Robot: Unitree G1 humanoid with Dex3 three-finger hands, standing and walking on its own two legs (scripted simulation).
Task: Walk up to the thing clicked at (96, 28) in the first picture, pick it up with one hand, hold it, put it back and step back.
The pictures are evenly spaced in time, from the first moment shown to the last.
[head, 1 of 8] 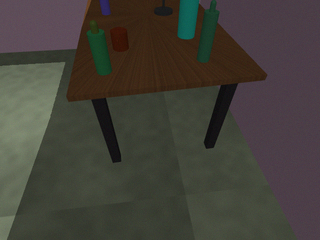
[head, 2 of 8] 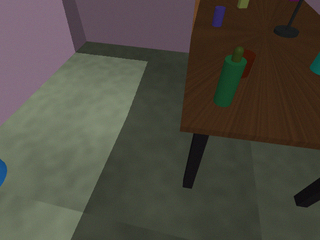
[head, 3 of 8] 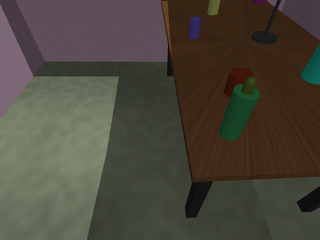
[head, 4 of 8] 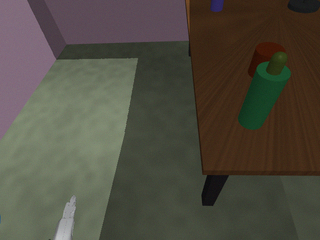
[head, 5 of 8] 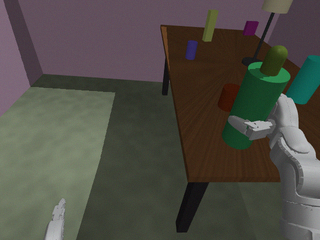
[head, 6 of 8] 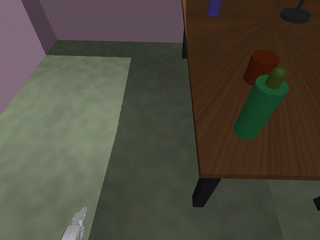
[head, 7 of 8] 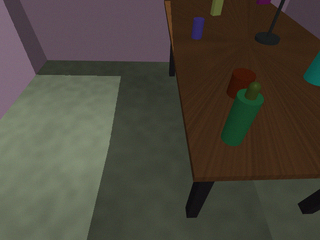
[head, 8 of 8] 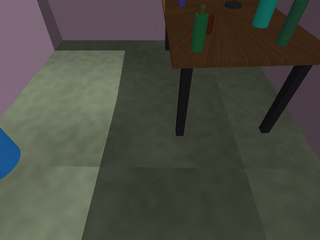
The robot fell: no
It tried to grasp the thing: yes
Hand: right
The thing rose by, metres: 0.20
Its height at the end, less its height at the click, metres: +0.00
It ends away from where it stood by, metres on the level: 0.02
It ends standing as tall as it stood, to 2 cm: yes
